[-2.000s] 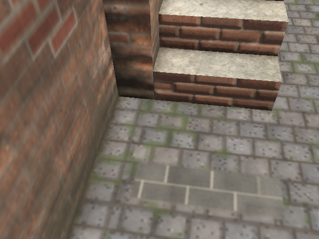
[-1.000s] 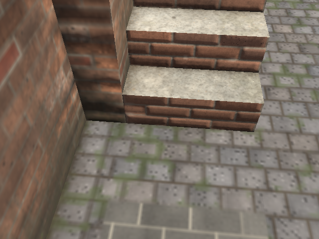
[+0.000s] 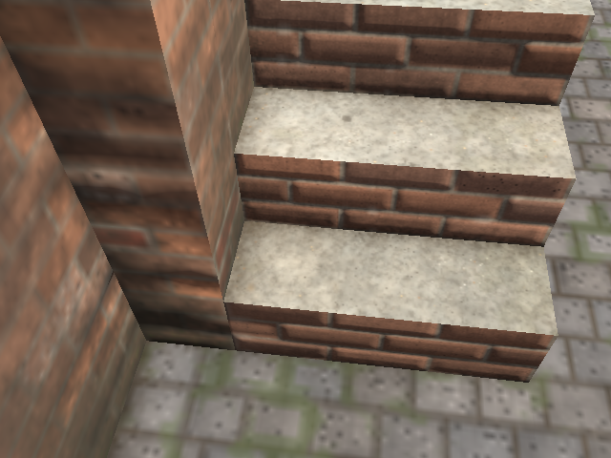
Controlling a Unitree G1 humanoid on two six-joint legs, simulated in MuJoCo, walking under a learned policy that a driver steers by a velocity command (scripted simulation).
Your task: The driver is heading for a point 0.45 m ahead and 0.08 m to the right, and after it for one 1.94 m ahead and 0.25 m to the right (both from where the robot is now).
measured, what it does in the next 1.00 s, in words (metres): walks ahead: left foot, then right foot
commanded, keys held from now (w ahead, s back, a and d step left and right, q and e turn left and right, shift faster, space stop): w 0.30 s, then w+e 0.18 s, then e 0.26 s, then no key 0.26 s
